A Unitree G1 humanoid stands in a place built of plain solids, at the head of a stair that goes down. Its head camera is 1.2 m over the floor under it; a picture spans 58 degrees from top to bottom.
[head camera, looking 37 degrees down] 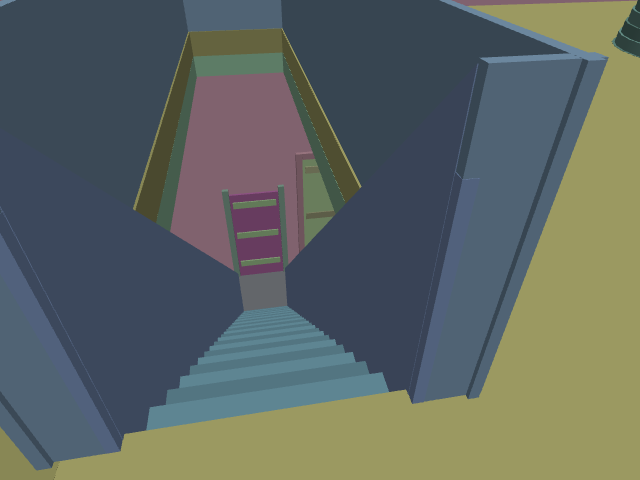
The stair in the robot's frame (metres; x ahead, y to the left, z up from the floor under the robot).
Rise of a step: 0.19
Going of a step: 0.21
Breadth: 0.93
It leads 10 degrees to the left of straight ahead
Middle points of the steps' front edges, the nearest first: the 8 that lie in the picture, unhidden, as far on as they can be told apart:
0.74 0.15 0.00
0.94 0.18 -0.19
1.14 0.22 -0.38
1.34 0.25 -0.57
1.54 0.29 -0.77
1.75 0.32 -0.96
1.95 0.36 -1.15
2.15 0.39 -1.34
